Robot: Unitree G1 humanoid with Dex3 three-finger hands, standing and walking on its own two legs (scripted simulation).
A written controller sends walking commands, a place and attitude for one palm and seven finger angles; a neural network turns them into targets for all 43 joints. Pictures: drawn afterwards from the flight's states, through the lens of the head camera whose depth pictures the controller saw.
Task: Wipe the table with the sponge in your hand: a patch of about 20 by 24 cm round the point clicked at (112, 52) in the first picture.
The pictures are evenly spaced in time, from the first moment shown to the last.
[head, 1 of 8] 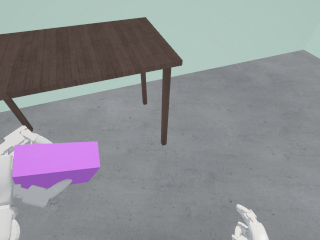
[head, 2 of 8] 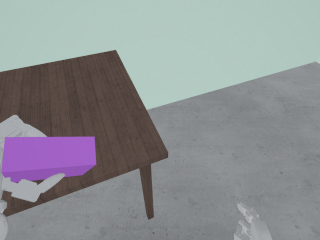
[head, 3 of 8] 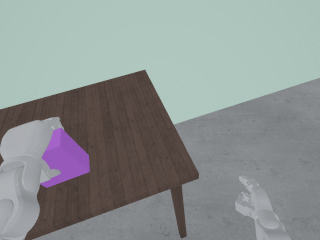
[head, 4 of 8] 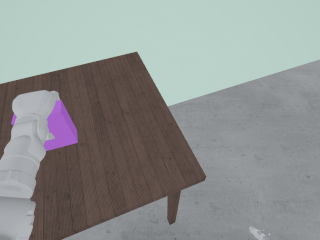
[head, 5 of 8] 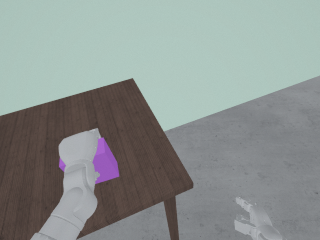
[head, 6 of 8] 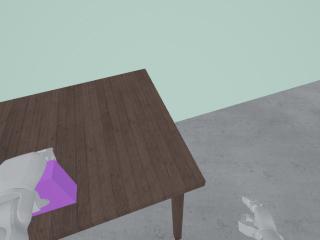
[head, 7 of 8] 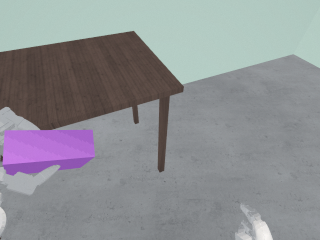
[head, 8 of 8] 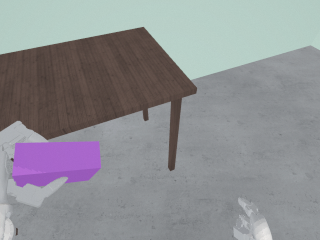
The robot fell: no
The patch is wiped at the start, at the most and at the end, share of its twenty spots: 0.00 1.00 1.00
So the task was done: yes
